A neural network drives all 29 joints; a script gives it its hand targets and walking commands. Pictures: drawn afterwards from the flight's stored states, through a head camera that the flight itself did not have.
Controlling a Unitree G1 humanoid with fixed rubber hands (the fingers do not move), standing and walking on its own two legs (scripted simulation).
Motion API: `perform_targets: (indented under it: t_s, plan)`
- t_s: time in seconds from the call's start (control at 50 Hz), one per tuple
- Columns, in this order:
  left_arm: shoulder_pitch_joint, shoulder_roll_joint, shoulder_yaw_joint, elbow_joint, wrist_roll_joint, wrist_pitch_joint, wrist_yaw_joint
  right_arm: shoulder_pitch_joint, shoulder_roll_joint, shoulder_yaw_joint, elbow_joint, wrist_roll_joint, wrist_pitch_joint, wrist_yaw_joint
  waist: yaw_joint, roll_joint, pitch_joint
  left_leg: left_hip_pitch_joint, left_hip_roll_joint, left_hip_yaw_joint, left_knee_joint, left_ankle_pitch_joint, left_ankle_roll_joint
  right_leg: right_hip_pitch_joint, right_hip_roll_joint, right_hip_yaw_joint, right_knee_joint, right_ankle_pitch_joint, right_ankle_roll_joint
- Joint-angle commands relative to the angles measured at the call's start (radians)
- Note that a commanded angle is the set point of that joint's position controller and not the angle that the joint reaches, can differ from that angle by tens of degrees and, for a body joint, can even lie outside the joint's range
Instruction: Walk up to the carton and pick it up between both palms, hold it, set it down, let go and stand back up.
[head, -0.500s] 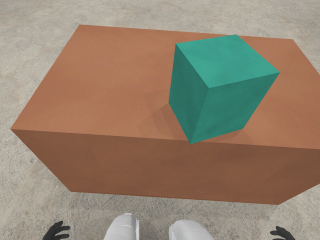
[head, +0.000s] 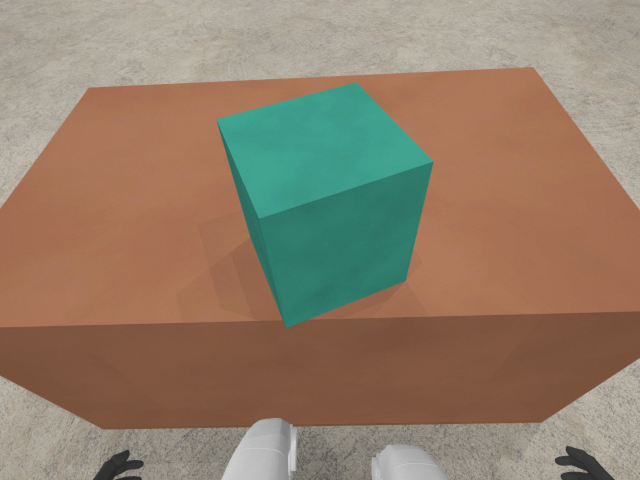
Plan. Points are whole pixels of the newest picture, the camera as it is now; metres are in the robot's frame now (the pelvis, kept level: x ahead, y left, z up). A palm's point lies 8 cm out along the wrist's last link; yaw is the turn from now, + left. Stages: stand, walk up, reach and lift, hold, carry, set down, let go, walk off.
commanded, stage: walk up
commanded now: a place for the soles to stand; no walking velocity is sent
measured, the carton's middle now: (320, 208) +0.46 +0.03 +0.06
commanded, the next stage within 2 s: stand in 1.46 s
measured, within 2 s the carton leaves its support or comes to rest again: neither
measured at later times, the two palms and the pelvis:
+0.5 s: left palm (112, 467) +0.13 +0.30 -0.08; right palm (591, 476) +0.14 -0.30 -0.09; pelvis +0.05 +0.00 +0.00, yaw +0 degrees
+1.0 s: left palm out of the picture +0.12 +0.32 -0.09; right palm (567, 444) +0.17 -0.27 -0.07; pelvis +0.05 +0.02 +0.01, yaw +1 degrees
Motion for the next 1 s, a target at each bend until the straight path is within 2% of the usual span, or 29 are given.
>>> perform_targets:
  t_s: [0.0, 0.04, 0.06, 0.08, 0.12, 0.16, 0.18, 0.2, 0.22, 0.24, 0.3, 0.32, 0.36, 0.38, 0.4, 0.42, 0.46, 0.5, 0.54, 0.58, 0.6, 0.64, 0.7, 0.74, 0.8, 0.88, 0.9, 0.94, 0.98]
  plan:
    - [0.103, 0.309, 0.087, -0.072, 0.036, -0.079, 0.060, -0.030, -0.178, -0.120, -0.088, 0.017, -0.017, 0.013, 0.050, -0.138, -0.005, -0.228, 0.049, -0.113, -0.084, 0.022, 0.015, 0.219, -0.296, 0.549, -0.628, 0.218, -0.105]
    - [0.074, 0.294, 0.068, -0.075, 0.032, -0.083, 0.068, -0.076, -0.156, -0.108, -0.098, 0.014, -0.019, 0.012, 0.030, -0.107, 0.019, -0.209, 0.049, -0.108, -0.170, 0.054, 0.021, 0.233, -0.275, 0.446, -0.541, 0.614, -0.074]
    - [0.060, 0.301, 0.066, -0.087, 0.031, -0.077, 0.067, -0.043, -0.155, -0.106, -0.087, 0.025, -0.022, 0.010, 0.027, -0.206, -0.053, -0.150, 0.042, -0.050, -0.211, 0.031, 0.022, 0.244, -0.245, 0.364, -0.519, 0.678, -0.090]
    - [0.022, 0.280, 0.057, -0.080, 0.030, -0.076, 0.067, -0.076, -0.154, -0.101, -0.082, 0.022, -0.019, 0.014, 0.019, -0.176, -0.018, -0.080, 0.043, -0.035, -0.243, 0.051, 0.022, 0.168, -0.245, 0.367, -0.502, 0.698, -0.083]
    - [-0.046, 0.276, 0.042, -0.090, 0.019, -0.065, 0.060, -0.029, -0.135, -0.088, -0.058, 0.026, -0.028, 0.015, -0.014, -0.242, -0.043, 0.077, 0.020, 0.022, -0.429, 0.083, 0.032, 0.127, -0.203, 0.238, -0.424, 0.800, -0.091]
    - [-0.104, 0.284, 0.034, -0.108, 0.001, -0.052, 0.056, 0.099, -0.184, -0.109, -0.023, 0.023, -0.033, 0.002, -0.095, -0.217, -0.140, 0.383, 0.005, -0.024, -0.621, 0.307, 0.071, -0.024, -0.169, 0.190, -0.229, 0.745, -0.035]
    - [-0.073, 0.217, 0.013, -0.122, -0.008, -0.057, 0.052, 0.140, -0.253, -0.128, -0.020, 0.002, -0.041, -0.005, -0.125, 0.018, -0.235, 0.553, 0.139, -0.255, -0.677, 0.451, 0.133, -0.130, -0.100, 0.109, 0.021, 0.614, 0.001]
    - [-0.052, 0.201, 0.005, -0.116, -0.021, -0.060, 0.060, 0.145, -0.316, -0.142, -0.039, 0.010, -0.039, -0.011, -0.134, 0.154, -0.281, 0.527, 0.354, -0.571, -0.708, 0.692, 0.286, -0.195, 0.006, 0.014, 0.285, 0.263, 0.064]
    - [-0.101, 0.239, 0.025, -0.107, -0.010, -0.041, 0.071, 0.115, -0.276, -0.121, -0.035, 0.026, -0.031, -0.012, -0.125, 0.056, -0.205, 0.453, 0.394, -0.680, -0.705, 0.661, 0.387, -0.235, 0.001, 0.093, 0.272, -0.141, 0.051]
    - [-0.118, 0.253, 0.029, -0.107, 0.002, -0.027, 0.075, 0.106, -0.258, -0.115, -0.044, 0.026, -0.032, -0.015, -0.116, 0.009, -0.117, 0.327, 0.418, -0.711, -0.726, 0.527, 0.392, -0.222, -0.015, 0.126, 0.234, -0.219, 0.048]
    - [-0.103, 0.268, 0.044, -0.093, 0.025, -0.034, 0.053, 0.019, -0.237, -0.117, -0.091, 0.012, -0.031, -0.004, -0.086, 0.080, -0.096, 0.209, 0.291, -0.498, -0.742, 0.301, 0.273, -0.105, -0.049, 0.108, 0.044, -0.172, -0.002]
    - [-0.048, 0.253, 0.039, -0.084, 0.024, -0.034, 0.051, 0.005, -0.225, -0.111, -0.091, 0.006, -0.028, 0.002, -0.077, 0.137, -0.091, 0.206, 0.282, -0.511, -0.747, 0.241, 0.255, -0.100, -0.038, 0.084, -0.054, -0.151, -0.007]
    - [0.010, 0.260, 0.049, -0.042, 0.005, -0.058, 0.052, -0.112, -0.212, -0.105, -0.098, 0.014, -0.013, 0.011, -0.013, 0.171, -0.136, 0.066, 0.183, -0.351, -0.652, 0.189, 0.184, 0.107, -0.034, 0.077, -0.305, -0.022, -0.016]
    - [0.067, 0.252, 0.044, -0.013, 0.020, -0.068, 0.057, -0.142, -0.191, -0.102, -0.099, 0.014, -0.002, 0.018, 0.030, 0.061, -0.110, -0.054, 0.132, -0.259, -0.554, 0.089, 0.106, 0.229, -0.061, 0.153, -0.508, -0.006, -0.032]
    - [0.058, 0.302, 0.050, -0.005, 0.028, -0.077, 0.063, -0.165, -0.128, -0.088, -0.102, 0.027, 0.008, 0.023, 0.034, -0.123, -0.120, -0.090, 0.039, -0.118, -0.329, 0.089, 0.024, 0.223, -0.221, 0.413, -0.641, 0.001, -0.041]
    - [0.022, 0.335, 0.062, -0.025, 0.029, -0.084, 0.064, -0.147, -0.145, -0.099, -0.109, 0.036, 0.015, 0.020, 0.030, -0.125, -0.101, -0.120, -0.038, -0.075, -0.279, -0.021, -0.001, 0.164, -0.337, 0.558, -0.666, 0.005, -0.092]
    - [-0.060, 0.348, 0.067, -0.040, 0.032, -0.085, 0.064, -0.135, -0.172, -0.122, -0.095, 0.039, 0.016, 0.020, 0.001, -0.055, -0.072, 0.005, -0.014, -0.119, -0.266, -0.071, 0.028, 0.024, -0.372, 0.555, -0.651, 0.038, -0.161]
    - [-0.112, 0.345, 0.047, -0.019, 0.027, -0.086, 0.062, -0.084, -0.178, -0.118, -0.054, 0.047, 0.003, 0.024, -0.037, -0.100, -0.054, 0.089, -0.002, -0.091, -0.386, 0.003, 0.043, 0.040, -0.304, 0.433, -0.579, 0.161, -0.110]
    - [-0.173, 0.309, 0.019, -0.011, 0.009, -0.084, 0.054, -0.055, -0.181, -0.111, -0.039, 0.043, -0.019, 0.027, -0.080, -0.095, -0.107, 0.315, 0.051, -0.111, -0.544, 0.373, 0.068, -0.053, -0.204, 0.271, -0.474, 0.380, -0.043]
    - [-0.135, 0.290, 0.014, 0.001, -0.011, -0.080, 0.050, -0.070, -0.212, -0.105, -0.025, 0.048, -0.023, 0.023, -0.065, -0.079, -0.237, 0.370, 0.134, -0.204, -0.529, 0.551, 0.122, 0.001, -0.122, 0.169, -0.367, 0.413, 0.009]
    - [-0.155, 0.281, 0.013, 0.020, -0.006, -0.075, 0.051, -0.091, -0.193, -0.099, -0.016, 0.052, -0.016, 0.024, -0.055, -0.111, -0.188, 0.290, 0.118, -0.216, -0.521, 0.447, 0.124, 0.024, -0.129, 0.195, -0.417, 0.348, 0.021]
    - [-0.153, 0.282, 0.013, 0.028, 0.000, -0.063, 0.047, -0.138, -0.183, -0.083, -0.024, 0.046, -0.004, 0.028, -0.042, -0.054, -0.113, 0.219, 0.092, -0.177, -0.542, 0.250, 0.081, -0.007, -0.168, 0.258, -0.529, 0.091, -0.010]
    - [-0.199, 0.306, 0.013, 0.031, 0.005, -0.069, 0.042, -0.116, -0.167, -0.083, -0.016, 0.052, -0.002, 0.033, -0.074, -0.064, -0.092, 0.273, 0.058, -0.152, -0.566, 0.181, 0.063, -0.080, -0.168, 0.249, -0.570, 0.010, -0.050]
    - [-0.214, 0.303, 0.020, 0.037, 0.001, -0.073, 0.041, -0.133, -0.180, -0.089, -0.011, 0.056, -0.007, 0.034, -0.064, -0.049, -0.041, 0.264, 0.062, -0.162, -0.589, 0.175, 0.073, -0.091, -0.183, 0.267, -0.584, 0.010, -0.035]
    - [-0.201, 0.277, 0.023, 0.046, 0.000, -0.063, 0.035, -0.156, -0.183, -0.086, -0.016, 0.041, -0.011, 0.037, -0.045, 0.021, -0.056, 0.230, 0.113, -0.239, -0.676, 0.087, 0.096, -0.048, -0.125, 0.180, -0.508, -0.031, -0.029]
    - [-0.193, 0.283, 0.020, 0.097, 0.006, -0.068, 0.036, -0.205, -0.196, -0.083, -0.008, 0.039, -0.012, 0.035, -0.024, -0.032, -0.006, 0.144, 0.107, -0.238, -0.695, 0.036, 0.074, 0.018, -0.122, 0.171, -0.553, 0.024, -0.041]
    - [-0.181, 0.307, 0.022, 0.093, 0.005, -0.074, 0.037, -0.206, -0.191, -0.084, -0.004, 0.049, -0.012, 0.034, -0.028, -0.039, -0.026, 0.170, 0.086, -0.176, -0.658, 0.076, 0.060, 0.019, -0.140, 0.205, -0.572, 0.032, -0.051]
    - [-0.218, 0.290, 0.020, 0.092, 0.002, -0.073, 0.035, -0.158, -0.179, -0.082, 0.003, 0.049, -0.014, 0.038, -0.059, -0.011, -0.042, 0.235, 0.086, -0.198, -0.679, 0.125, 0.072, -0.017, -0.143, 0.203, -0.558, 0.062, -0.046]
    - [-0.204, 0.300, 0.026, 0.106, -0.004, -0.072, 0.037, -0.156, -0.218, -0.089, 0.017, 0.049, -0.017, 0.041, -0.038, 0.009, -0.067, 0.199, 0.128, -0.269, -0.705, 0.171, 0.085, 0.054, -0.108, 0.134, -0.506, 0.105, -0.021]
